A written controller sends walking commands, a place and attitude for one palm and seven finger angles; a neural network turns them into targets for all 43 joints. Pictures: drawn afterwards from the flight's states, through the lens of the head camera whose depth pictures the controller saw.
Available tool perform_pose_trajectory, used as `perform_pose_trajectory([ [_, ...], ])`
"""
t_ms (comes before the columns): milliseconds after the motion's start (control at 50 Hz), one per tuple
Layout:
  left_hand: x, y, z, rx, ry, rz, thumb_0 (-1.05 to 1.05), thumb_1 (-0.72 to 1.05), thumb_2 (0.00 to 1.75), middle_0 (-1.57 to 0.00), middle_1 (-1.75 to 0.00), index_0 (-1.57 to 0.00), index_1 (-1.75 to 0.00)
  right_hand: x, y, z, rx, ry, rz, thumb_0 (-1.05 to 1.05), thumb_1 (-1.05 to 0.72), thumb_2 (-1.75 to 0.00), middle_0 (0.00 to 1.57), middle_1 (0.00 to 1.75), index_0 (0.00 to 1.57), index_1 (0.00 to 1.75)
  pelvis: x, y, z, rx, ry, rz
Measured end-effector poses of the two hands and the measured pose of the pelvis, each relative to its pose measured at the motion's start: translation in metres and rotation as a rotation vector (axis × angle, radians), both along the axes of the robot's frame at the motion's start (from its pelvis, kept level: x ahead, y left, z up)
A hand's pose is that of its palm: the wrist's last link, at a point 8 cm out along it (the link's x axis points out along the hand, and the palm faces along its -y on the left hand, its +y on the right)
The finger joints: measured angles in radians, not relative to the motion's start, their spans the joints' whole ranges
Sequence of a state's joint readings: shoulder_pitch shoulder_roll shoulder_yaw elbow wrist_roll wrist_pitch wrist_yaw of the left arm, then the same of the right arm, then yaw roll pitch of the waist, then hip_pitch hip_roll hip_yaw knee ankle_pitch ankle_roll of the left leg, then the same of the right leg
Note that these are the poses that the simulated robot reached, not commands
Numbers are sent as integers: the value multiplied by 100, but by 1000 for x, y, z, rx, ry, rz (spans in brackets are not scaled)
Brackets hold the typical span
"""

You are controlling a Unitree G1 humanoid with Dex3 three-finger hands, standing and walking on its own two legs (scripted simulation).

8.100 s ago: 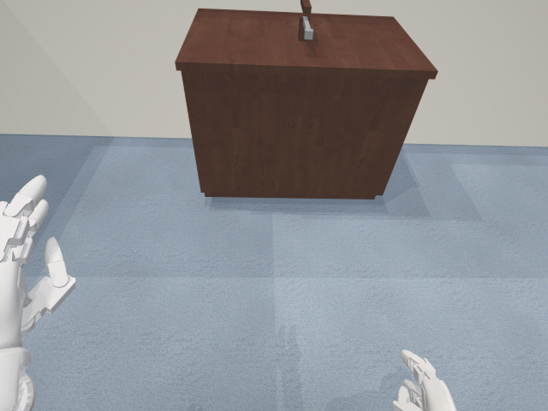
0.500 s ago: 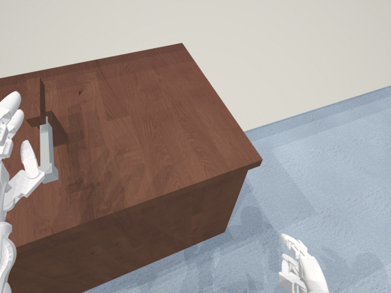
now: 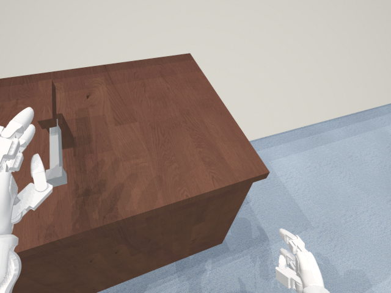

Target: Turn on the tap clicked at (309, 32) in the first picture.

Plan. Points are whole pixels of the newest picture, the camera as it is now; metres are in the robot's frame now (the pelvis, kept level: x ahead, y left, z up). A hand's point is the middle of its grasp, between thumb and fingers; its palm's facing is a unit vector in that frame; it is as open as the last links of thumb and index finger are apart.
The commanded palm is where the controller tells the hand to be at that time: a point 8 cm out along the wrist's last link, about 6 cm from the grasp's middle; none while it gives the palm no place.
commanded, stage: come to a stop and stand still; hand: left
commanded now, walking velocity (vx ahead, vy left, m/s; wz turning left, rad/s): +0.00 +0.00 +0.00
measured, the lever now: (56, 176) +0.30 +0.31 +0.05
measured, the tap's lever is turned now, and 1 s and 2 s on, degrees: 0 0 0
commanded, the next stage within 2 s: look again from close up in 0.06 s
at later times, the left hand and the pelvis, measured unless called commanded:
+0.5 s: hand (43, 192) +0.21 +0.25 +0.16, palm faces +0.37 -0.85 -0.37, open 7.4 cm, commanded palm +0.15 +0.28 +0.18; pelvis -0.01 +0.00 +0.00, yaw +1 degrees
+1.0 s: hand (36, 223) +0.17 +0.24 +0.15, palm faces +0.57 -0.76 -0.32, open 7.4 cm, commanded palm +0.12 +0.26 +0.16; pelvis -0.03 -0.07 -0.02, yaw +6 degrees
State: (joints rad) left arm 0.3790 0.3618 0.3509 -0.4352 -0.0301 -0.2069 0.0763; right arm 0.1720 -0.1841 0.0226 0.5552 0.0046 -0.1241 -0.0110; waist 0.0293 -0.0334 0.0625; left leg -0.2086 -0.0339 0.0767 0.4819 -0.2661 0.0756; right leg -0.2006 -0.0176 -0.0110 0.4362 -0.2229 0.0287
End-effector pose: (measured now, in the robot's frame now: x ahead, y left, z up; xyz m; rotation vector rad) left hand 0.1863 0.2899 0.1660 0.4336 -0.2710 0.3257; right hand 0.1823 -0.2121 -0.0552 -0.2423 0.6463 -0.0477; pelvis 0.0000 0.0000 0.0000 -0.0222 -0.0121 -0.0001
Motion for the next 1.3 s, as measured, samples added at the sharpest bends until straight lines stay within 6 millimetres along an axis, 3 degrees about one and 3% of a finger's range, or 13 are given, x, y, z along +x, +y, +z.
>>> perform_pose_trajectory([
  [160, -7, 4, 10, 14, -34, 15, 1, 89, 90, -21, -30, -21, -30, 5, 8, 2, 4, 0, 26, 1, -90, -89, 20, 30, 20, 30, 0, 1, 1, -3, -4, 7],
  [380, -11, 3, 2, -20, 3, 28, 1, 89, 90, -20, -30, -21, -30, -17, -2, -5, -11, 52, -8, 1, -90, -89, 20, 30, 20, 30, -4, 0, 2, -2, -8, 10],
  [520, -11, -1, 14, 50, -21, -3, 1, 89, 90, -21, -30, -21, -30, -28, -9, -7, -24, 66, -23, 2, -90, -89, 20, 30, 20, 30, -7, -3, 2, -3, -8, 26],
  [560, -2, 10, 32, 160, -60, 7, 1, 88, 90, -21, -30, -21, -30, -30, -8, -14, -54, 87, 43, 1, -90, -89, 20, 30, 20, 30, -10, -8, -2, 11, -9, 55],
  [600, 5, 24, 43, 101, -69, 44, 1, 88, 90, -21, -30, -21, -30, -30, -11, -21, -43, 115, 75, 1, -90, -89, 20, 30, 20, 30, -12, -11, -3, 20, -3, 53],
  [640, 6, 33, 42, 8, -27, 79, 1, 88, 90, -21, -30, -21, -30, -29, -16, -25, -15, 117, 66, 2, -90, -89, 20, 30, 20, 30, -13, -14, -3, 21, -2, 41],
  [680, 1, 28, 30, -35, 52, 92, 1, 89, 90, -20, -30, -21, -30, -25, -22, -24, 9, 96, 54, 2, -90, -89, 20, 30, 20, 30, -14, -17, -4, 21, -1, 35],
  [740, -15, 2, 3, -43, 156, 62, 1, 90, 90, -20, -30, -20, -30, -18, -32, -21, 15, 51, 47, 2, -90, -89, 20, 30, 20, 30, -17, -23, -6, 25, 1, 34],
  [800, -35, -21, -13, -58, 140, 45, 1, 89, 90, -20, -30, -20, -30, -11, -42, -18, -9, 14, 57, 2, -90, -89, 20, 30, 20, 30, -21, -34, -10, 29, 5, 46],
  [920, -61, -19, -9, -39, -6, 202, 1, 88, 90, -21, -30, -21, -30, -1, -54, -25, -29, 2, 105, 1, -90, -89, 20, 30, 20, 30, -26, -58, -18, 23, 6, 87],
  [1000, -60, -16, -7, -68, 13, 256, 1, 89, 90, -20, -30, -21, -30, 4, -59, -32, -14, -2, 114, 2, -90, -89, 20, 30, 20, 30, -25, -69, -21, 19, 4, 103],
  [1140, -42, -41, -10, -86, 103, 175, 1, 89, 90, -20, -30, -20, -30, 10, -68, -40, 35, -19, 64, 2, -90, -89, 20, 30, 20, 30, -13, -77, -21, 24, 21, 92],
  [1300, -38, -39, -13, -120, 102, 217, 1, 89, 90, -21, -30, -21, -30, 15, -81, -46, 23, 18, 28, 2, -90, -89, 20, 30, 20, 30, 9, -74, -21, 33, 67, 83],
])
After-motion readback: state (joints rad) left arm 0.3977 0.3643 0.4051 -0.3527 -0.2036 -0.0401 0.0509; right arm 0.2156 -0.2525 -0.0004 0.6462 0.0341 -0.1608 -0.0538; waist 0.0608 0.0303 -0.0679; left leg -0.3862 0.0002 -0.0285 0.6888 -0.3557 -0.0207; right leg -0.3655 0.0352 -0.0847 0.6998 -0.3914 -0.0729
